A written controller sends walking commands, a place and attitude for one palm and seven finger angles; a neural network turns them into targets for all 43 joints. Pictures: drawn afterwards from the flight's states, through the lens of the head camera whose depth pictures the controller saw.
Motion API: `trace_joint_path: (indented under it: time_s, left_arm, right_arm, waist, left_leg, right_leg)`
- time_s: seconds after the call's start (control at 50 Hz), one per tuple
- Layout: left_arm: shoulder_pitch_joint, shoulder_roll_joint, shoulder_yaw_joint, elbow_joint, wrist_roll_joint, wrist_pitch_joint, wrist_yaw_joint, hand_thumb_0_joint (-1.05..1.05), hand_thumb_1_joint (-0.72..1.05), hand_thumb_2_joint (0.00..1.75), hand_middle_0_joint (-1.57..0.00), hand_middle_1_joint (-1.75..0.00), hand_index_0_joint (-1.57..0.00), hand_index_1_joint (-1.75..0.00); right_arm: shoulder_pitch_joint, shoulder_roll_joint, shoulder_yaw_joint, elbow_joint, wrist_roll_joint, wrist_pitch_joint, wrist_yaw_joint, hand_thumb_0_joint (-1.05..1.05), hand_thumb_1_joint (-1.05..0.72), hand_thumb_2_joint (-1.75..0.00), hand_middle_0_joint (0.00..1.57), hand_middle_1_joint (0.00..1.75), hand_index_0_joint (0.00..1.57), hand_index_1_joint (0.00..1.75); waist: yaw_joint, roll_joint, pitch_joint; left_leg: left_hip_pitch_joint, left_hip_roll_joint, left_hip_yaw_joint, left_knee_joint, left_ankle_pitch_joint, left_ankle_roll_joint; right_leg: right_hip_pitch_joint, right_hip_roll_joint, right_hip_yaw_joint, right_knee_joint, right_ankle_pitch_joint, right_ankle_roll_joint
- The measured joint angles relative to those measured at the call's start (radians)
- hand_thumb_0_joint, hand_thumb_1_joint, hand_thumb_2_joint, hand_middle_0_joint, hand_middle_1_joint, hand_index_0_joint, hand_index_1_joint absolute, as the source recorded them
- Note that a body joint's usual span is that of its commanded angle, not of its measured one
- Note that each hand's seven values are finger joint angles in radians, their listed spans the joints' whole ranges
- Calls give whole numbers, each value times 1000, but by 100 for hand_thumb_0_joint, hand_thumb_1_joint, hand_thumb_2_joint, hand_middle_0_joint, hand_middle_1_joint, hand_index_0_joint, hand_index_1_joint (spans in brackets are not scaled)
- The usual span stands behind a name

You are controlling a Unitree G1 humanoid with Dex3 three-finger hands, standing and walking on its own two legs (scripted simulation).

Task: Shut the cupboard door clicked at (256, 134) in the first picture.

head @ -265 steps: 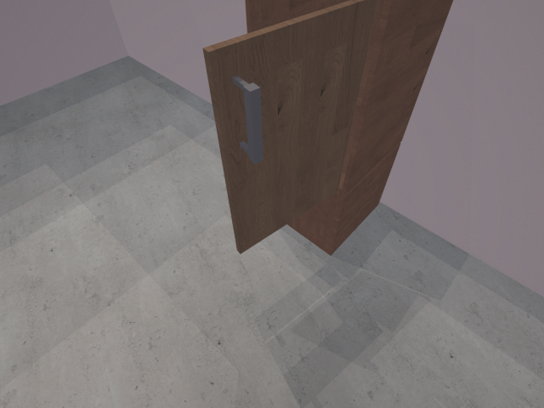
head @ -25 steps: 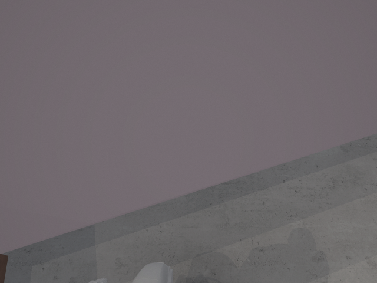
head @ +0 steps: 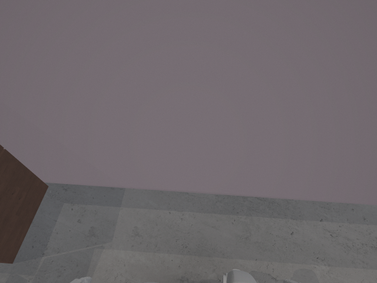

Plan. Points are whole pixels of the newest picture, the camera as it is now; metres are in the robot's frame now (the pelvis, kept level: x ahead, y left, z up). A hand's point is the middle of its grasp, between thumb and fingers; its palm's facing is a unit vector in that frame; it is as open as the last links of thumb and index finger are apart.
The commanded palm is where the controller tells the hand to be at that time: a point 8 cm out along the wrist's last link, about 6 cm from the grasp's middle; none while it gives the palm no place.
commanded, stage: turn to face it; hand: left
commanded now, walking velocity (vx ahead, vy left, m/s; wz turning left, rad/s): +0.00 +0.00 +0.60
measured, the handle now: out of the picture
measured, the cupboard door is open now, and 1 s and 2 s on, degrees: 81 81 81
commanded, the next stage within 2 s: none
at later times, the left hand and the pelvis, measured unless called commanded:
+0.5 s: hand out of the picture +0.00 +0.17 -0.17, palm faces +0.35 -0.90 -0.24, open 7.3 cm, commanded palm none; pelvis +0.00 -0.04 +0.00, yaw +20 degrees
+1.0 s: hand out of the picture +0.00 +0.17 -0.15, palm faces +0.57 -0.77 -0.29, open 7.4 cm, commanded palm none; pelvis +0.02 -0.06 -0.01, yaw +36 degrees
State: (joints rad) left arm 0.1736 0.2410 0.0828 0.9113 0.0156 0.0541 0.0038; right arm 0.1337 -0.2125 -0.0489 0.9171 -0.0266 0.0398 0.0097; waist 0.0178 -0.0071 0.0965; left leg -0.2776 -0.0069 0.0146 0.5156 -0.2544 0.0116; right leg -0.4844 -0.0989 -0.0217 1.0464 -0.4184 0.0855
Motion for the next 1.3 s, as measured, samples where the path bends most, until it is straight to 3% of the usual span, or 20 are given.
trace_joint_path:
  time_s: [0.08,0.12,0.14,0.2,0.24,0.28,0.36,0.48,0.54,0.6,0.68,0.8,0.88,0.92,0.94,1.0,1.06,1.1,1.2,1.3]
  left_arm:
    - [-27,-11,-6,-25,-3,-10,0,1,91,90,-20,-30,-19,-30]
    - [-34,-17,-10,-37,-5,-22,-1,1,90,90,-20,-30,-19,-30]
    - [-32,-20,-12,-44,-2,-32,1,1,90,90,-20,-30,-20,-30]
    - [-37,-50,-28,-45,3,-50,10,1,90,90,-20,-30,-20,-30]
    - [-27,-68,-36,-43,2,-48,15,1,90,90,-20,-30,-20,-30]
    - [-14,-80,-42,-36,2,-46,17,1,90,90,-20,-30,-20,-30]
    - [7,-88,-42,-26,2,-52,21,0,91,90,-21,-30,-20,-30]
    - [29,-52,-29,-17,10,-52,14,0,91,90,-21,-30,-20,-30]
    - [55,-27,-16,-6,5,-42,8,0,91,90,-21,-30,-20,-30]
    - [43,3,-4,14,1,-4,10,1,91,90,-21,-30,-20,-30]
    - [18,12,5,23,2,11,7,1,91,90,-20,-30,-20,-30]
    - [-11,0,1,-14,1,-1,0,1,91,90,-20,-30,-19,-30]
    - [-30,-14,-7,-30,-2,-9,1,1,91,90,-20,-30,-19,-30]
    - [-33,-23,-13,-39,-5,-20,2,1,90,90,-20,-30,-19,-30]
    - [-28,-24,-16,-46,-3,-30,3,1,90,90,-20,-30,-20,-30]
    - [-28,-57,-30,-42,2,-47,12,1,90,90,-20,-30,-20,-30]
    - [-9,-77,-40,-36,0,-45,17,1,90,90,-20,-30,-20,-30]
    - [4,-85,-43,-30,0,-45,19,1,90,90,-20,-30,-20,-30]
    - [25,-79,-36,-22,4,-52,19,0,91,90,-21,-30,-20,-30]
    - [48,-43,-23,-10,9,-50,11,0,91,90,-21,-30,-20,-30]
  right_arm:
    - [33,-7,-11,14,-5,11,3,1,-90,-90,20,30,20,30]
    - [49,-11,-19,19,-2,18,3,1,-90,-90,20,30,20,30]
    - [58,-16,-24,19,2,21,4,1,-90,-90,20,30,20,30]
    - [57,-38,-42,36,5,37,4,1,-91,-90,20,30,20,30]
    - [53,-47,-48,44,5,45,8,1,-91,-90,20,30,20,30]
    - [49,-49,-48,47,6,48,13,1,-91,-90,20,30,20,30]
    - [36,-39,-40,48,10,50,20,1,-91,-90,20,30,20,30]
    - [-16,-23,-26,31,13,44,26,1,-91,-90,19,30,20,30]
    - [-32,-25,-20,-1,10,22,29,1,-91,-90,19,30,20,30]
    - [-45,-16,-17,-20,5,-7,19,1,-91,-90,20,30,20,30]
    - [-21,-12,-10,-23,0,-12,-1,0,-91,-90,20,30,20,30]
    - [15,-10,-7,0,-3,-2,-1,0,-91,-90,20,30,20,30]
    - [37,-8,-15,8,-5,9,2,1,-90,-90,20,30,20,30]
    - [48,-8,-21,13,-2,15,2,1,-90,-90,20,30,20,30]
    - [58,-9,-25,13,3,18,3,1,-90,-90,20,30,20,30]
    - [49,-28,-40,32,5,33,4,1,-91,-90,20,30,20,30]
    - [42,-37,-46,43,6,44,11,1,-91,-90,20,30,20,30]
    - [38,-35,-44,46,7,48,16,1,-91,-90,20,30,20,30]
    - [19,-27,-35,51,10,52,23,1,-91,-90,20,30,20,30]
    - [-24,-20,-24,31,12,39,26,1,-91,-90,19,30,20,30]
  waist:
    - [-25,27,-6]
    - [-34,35,-11]
    - [-35,38,-16]
    - [-44,59,4]
    - [-49,56,10]
    - [-57,48,11]
    - [-56,18,16]
    - [-22,-15,29]
    - [-15,-21,17]
    - [-11,-42,20]
    - [-10,-26,2]
    - [-15,5,-9]
    - [-33,25,-10]
    - [-39,34,-14]
    - [-38,32,-22]
    - [-42,60,0]
    - [-52,56,10]
    - [-57,45,11]
    - [-45,10,17]
    - [-17,-21,28]
  left_leg:
    - [-20,1,-48,5,7,-20]
    - [-43,-4,-73,36,-4,-36]
    - [-63,-10,-84,66,-17,-43]
    - [-162,-26,-76,359,-213,-48]
    - [-216,-20,-42,551,-209,-58]
    - [-237,-2,-12,629,-179,-71]
    - [-206,26,28,539,-168,-85]
    - [-104,34,79,276,-180,-66]
    - [-25,28,92,86,-37,-33]
    - [-61,6,75,137,-53,24]
    - [-42,-4,34,70,-29,25]
    - [-19,-15,-27,-14,27,20]
    - [-38,-24,-73,-1,28,2]
    - [-57,-33,-98,28,17,-12]
    - [-76,-44,-106,57,5,-20]
    - [-169,-52,-94,344,-200,-39]
    - [-238,-32,-40,597,-184,-61]
    - [-247,-9,-14,639,-159,-73]
    - [-185,31,31,465,-169,-81]
    - [-81,28,79,216,-154,-58]
  right_leg:
    - [73,30,4,-212,1,-7]
    - [140,48,-7,-363,64,-14]
    - [171,49,-14,-435,92,-34]
    - [183,35,-57,-417,76,-92]
    - [212,20,-81,-443,79,-101]
    - [242,7,-107,-479,91,-101]
    - [282,-20,-163,-520,101,-99]
    - [284,-54,-243,-472,64,-84]
    - [243,-78,-273,-371,16,-62]
    - [118,-55,-141,-91,-135,-26]
    - [9,-9,-37,80,-53,-9]
    - [14,16,9,-69,4,-5]
    - [85,47,8,-242,7,-12]
    - [152,65,-2,-384,70,-19]
    - [190,63,-7,-465,85,-41]
    - [205,56,-48,-450,77,-96]
    - [249,33,-88,-485,92,-100]
    - [273,18,-116,-510,98,-99]
    - [305,-21,-187,-523,88,-90]
    - [294,-64,-250,-451,40,-65]
